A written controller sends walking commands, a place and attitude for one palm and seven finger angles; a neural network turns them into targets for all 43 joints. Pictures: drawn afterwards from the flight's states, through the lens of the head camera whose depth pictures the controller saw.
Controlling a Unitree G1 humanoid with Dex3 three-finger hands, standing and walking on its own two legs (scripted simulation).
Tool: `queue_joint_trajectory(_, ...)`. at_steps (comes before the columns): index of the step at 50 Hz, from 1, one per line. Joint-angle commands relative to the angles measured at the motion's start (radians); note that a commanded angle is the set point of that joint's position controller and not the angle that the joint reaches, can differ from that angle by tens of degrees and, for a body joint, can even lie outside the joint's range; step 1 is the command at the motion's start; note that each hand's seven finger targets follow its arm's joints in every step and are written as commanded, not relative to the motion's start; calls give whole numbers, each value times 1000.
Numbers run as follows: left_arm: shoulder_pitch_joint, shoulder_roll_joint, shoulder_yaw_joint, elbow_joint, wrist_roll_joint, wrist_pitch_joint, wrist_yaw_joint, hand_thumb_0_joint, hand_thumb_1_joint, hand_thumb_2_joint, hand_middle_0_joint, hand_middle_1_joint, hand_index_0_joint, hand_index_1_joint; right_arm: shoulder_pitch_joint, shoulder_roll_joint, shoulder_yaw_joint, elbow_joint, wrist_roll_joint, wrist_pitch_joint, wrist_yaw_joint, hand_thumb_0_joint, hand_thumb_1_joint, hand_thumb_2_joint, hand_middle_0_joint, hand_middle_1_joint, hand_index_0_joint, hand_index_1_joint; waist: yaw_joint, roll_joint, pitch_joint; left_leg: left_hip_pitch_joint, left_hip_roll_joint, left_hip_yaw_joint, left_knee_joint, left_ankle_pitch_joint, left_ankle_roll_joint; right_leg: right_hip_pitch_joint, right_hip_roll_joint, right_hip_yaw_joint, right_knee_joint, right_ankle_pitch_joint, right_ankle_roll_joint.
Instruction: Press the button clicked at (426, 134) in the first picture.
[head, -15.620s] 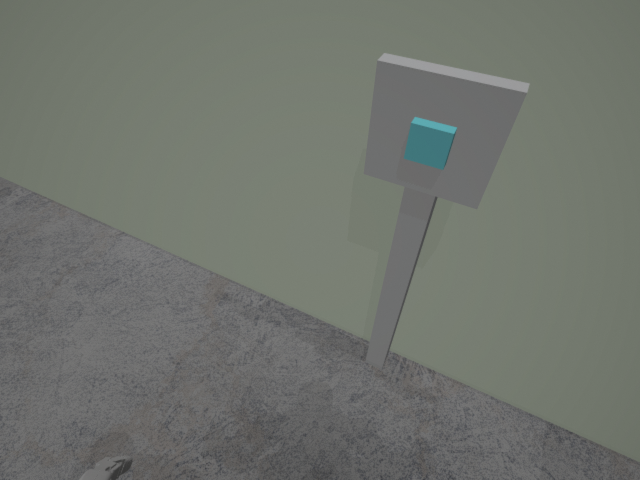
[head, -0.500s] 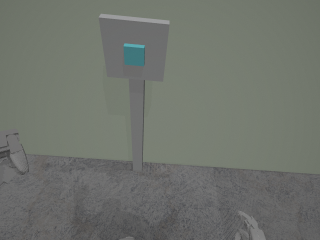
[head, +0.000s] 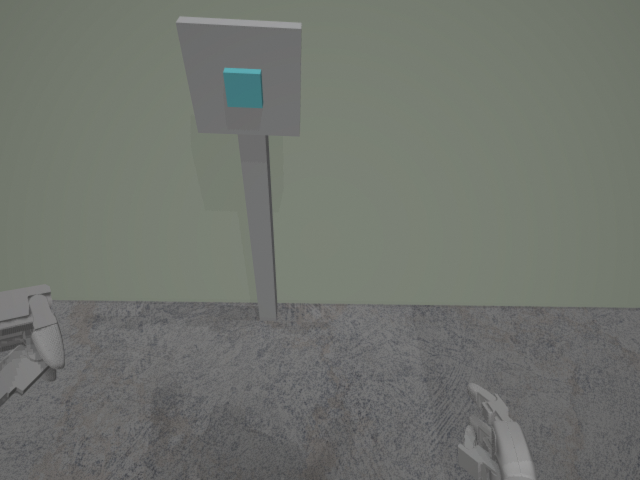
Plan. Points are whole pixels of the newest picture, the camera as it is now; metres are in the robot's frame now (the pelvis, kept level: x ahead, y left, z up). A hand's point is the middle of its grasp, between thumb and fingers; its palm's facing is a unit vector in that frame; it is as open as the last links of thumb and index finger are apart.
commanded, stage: stop stepping back and stand still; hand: left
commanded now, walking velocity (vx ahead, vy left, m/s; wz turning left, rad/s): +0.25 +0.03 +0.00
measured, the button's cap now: (244, 87) +0.74 +0.17 +0.13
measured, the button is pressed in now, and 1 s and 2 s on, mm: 0 0 0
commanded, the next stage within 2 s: let the arm hang, fingers relaxed in 0.52 s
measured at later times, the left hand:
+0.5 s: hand out of the picture +0.13 +0.25 +0.17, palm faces +0.39 -0.78 -0.48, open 3.1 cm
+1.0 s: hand out of the picture -0.04 +0.23 -0.17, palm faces +0.15 -0.96 -0.25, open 3.7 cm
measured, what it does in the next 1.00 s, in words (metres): steps on the spot: left foot, then left foot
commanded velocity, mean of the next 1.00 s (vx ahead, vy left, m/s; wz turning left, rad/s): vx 0.07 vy -0.01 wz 0.00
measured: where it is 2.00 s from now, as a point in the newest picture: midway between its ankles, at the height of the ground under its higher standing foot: outside the picture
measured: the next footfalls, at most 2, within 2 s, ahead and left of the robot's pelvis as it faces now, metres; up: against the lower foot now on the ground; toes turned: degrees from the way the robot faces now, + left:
left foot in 0.22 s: +0.01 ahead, +0.15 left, +0.00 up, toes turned +2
left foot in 0.68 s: +0.00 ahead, +0.15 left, +0.00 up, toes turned +6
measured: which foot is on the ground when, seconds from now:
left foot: down 0.00-0.00, up 0.02-0.20, down 0.22-0.44, up 0.46-0.66, down 0.68-1.00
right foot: down 0.00-1.00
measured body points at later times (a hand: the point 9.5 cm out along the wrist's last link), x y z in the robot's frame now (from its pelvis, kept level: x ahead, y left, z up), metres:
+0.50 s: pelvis -0.05 +0.01 -0.01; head -0.06 +0.01 +0.44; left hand +0.10 +0.29 +0.20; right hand +0.09 -0.21 -0.10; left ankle -0.04 +0.14 -0.71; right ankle +0.00 -0.07 -0.73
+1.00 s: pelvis -0.07 +0.02 +0.00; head -0.06 +0.03 +0.44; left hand -0.05 +0.28 -0.15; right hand +0.01 -0.20 -0.15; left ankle -0.04 +0.15 -0.73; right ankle -0.01 -0.07 -0.73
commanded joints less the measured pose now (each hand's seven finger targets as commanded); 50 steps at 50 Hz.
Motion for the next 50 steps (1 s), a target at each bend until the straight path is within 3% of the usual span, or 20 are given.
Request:
queue_joint_trajectory(1,-39,146,115,-173,3,-66,20,0,900,900,-1300,-1500,-1300,-1500,-109,-139,-71,-122,-12,17,-13,0,-900,-900,200,300,200,300,33,-193,16,-70,4,-51,547,-312,-63,-289,-400,492,-482,-508,-174)
queue_joint_trajectory(3,-121,140,107,-186,16,-75,18,0,900,900,-1300,-1500,-1300,-1500,-77,-145,-69,-92,-20,10,-15,0,-900,-900,200,300,200,300,2,-176,5,-118,50,-79,682,-231,-46,-288,-350,390,-430,-416,-163)
queue_joint_trajectory(9,-198,73,20,-130,32,-77,38,0,900,900,-1300,-1500,-1300,-1500,-65,-136,-46,-73,-24,-35,-53,0,-900,-900,200,300,200,300,7,40,5,119,63,23,-17,-259,-5,-200,-188,95,-199,-276,-80)
queue_joint_trajectory(11,-237,84,34,-204,36,-100,44,0,900,900,-1300,-1500,-1300,-1500,-39,-168,-50,-90,-27,-56,-48,0,-900,-900,200,300,200,300,13,354,17,92,248,-328,-237,-406,75,-204,-29,6,151,-115,-6)
queue_joint_trajectory(12,-241,100,50,-238,47,-109,46,0,900,900,-1300,-1500,-1300,-1500,-30,-152,-53,-99,-23,-66,-36,0,-900,-900,200,300,200,300,17,370,4,93,334,-442,-271,-319,119,-246,9,-18,288,-97,15)
queue_joint_trajectory(16,-81,117,90,-221,31,-101,30,0,900,900,-1300,-1500,-1300,-1500,-45,-130,-53,-78,-21,-85,-2,0,-900,-900,200,300,200,300,22,204,-32,52,297,-304,-182,-44,110,-131,-15,6,242,-53,14)
queue_joint_trajectory(19,-2,109,93,-174,21,-89,29,0,900,900,-1300,-1500,-1300,-1500,-62,-141,-49,-81,-13,-68,4,0,-900,-900,200,300,200,300,35,205,-63,-84,218,-138,-78,-153,53,132,6,-45,-39,34,8)
queue_joint_trajectory(20,8,119,99,-153,22,-87,27,0,900,900,-1300,-1500,-1300,-1500,-67,-136,-50,-80,-13,-56,4,0,-900,-900,200,300,200,300,31,137,-63,-163,174,-102,-2,-255,28,200,-31,24,-117,8,-16)
queue_joint_trajectory(22,-35,153,131,-133,15,-71,29,0,900,900,-1300,-1500,-1300,-1500,-69,-129,-63,-94,-11,-27,0,0,-900,-900,200,300,200,300,28,-181,-34,-288,28,-1,395,-355,-28,126,-318,514,-365,-272,-172)
queue_joint_trajectory(25,-86,132,128,-78,13,-80,26,0,900,900,-1300,-1500,-1300,-1500,-43,-129,-62,-55,-16,-20,-3,0,-900,-900,200,300,200,300,8,-88,-50,-216,75,-56,591,-278,-32,-3,-331,439,-385,-259,-184)
queue_joint_trajectory(30,-78,104,84,-115,17,-89,27,0,900,900,-1300,-1500,-1300,-1500,-89,-106,-35,-68,-18,-31,-28,0,-900,-900,200,300,200,300,24,-120,-47,78,77,25,144,-193,-16,-114,-221,159,-313,-104,-117)
queue_joint_trajectory(31,-227,-87,-249,653,105,121,-105,0,900,900,-1300,-1500,-1300,-1500,32,-206,-81,190,-19,-16,101,0,-900,-900,200,300,200,300,-54,25,24,44,100,-19,193,-130,-24,-198,-243,26,-76,256,-99)
queue_joint_trajectory(33,-155,-140,-267,683,71,204,-135,0,900,900,-1227,-1420,-1227,-1420,72,-153,-59,121,-23,66,95,0,-900,-900,200,300,200,300,-19,235,6,46,201,-209,13,-58,30,-274,-76,-1,110,-49,-4)
queue_joint_trajectory(35,-254,-150,-284,724,73,203,-138,0,900,900,-1153,-1340,-1153,-1340,39,-199,-69,83,-51,68,77,0,-900,-900,200,300,200,300,-7,135,-20,-60,342,-410,-85,60,150,-224,-9,28,338,-161,12)
queue_joint_trajectory(36,-276,-154,-288,754,71,196,-141,0,900,900,-1117,-1300,-1117,-1300,20,-218,-64,68,-62,64,62,0,-900,-900,200,300,200,300,16,5,-26,-79,328,-380,-41,208,158,-157,-15,55,304,-132,15)
queue_joint_trajectory(38,-301,-132,-287,903,71,194,-139,0,900,900,-1043,-1220,-1043,-1220,-9,-206,-53,94,-57,61,53,0,-900,-900,200,300,200,300,45,5,-115,-28,257,-277,12,444,105,-4,-16,44,173,65,9)
queue_joint_trajectory(40,-270,-67,-289,1053,71,194,-134,0,900,900,-970,-1140,-970,-1140,-41,-177,-49,122,-38,75,51,0,-900,-900,200,300,200,300,75,-39,-119,-83,129,-141,70,152,24,125,-74,152,3,325,-18)
queue_joint_trajectory(42,-327,-24,-311,1177,66,191,-138,0,900,900,-897,-1060,-897,-1060,17,-121,-44,178,-22,107,57,0,-900,-900,200,300,200,300,23,-92,-46,22,19,-45,160,-244,-26,-72,-220,328,-226,70,-107)
queue_joint_trajectory(48,-387,-101,-332,1384,52,194,-124,0,900,900,-677,-820,-677,-820,93,-79,-35,318,-36,128,56,0,-900,-900,200,300,200,300,11,186,27,78,105,-132,-48,-176,-3,-90,-84,160,-214,-43,-62)
queue_joint_trajectory(50,-363,-97,-329,1439,54,197,-124,0,900,900,-603,-740,-603,-740,85,-88,-44,335,-36,128,54,0,-900,-900,200,300,200,300,32,133,27,2,120,-162,-117,-272,4,3,-64,139,-214,-26,-52)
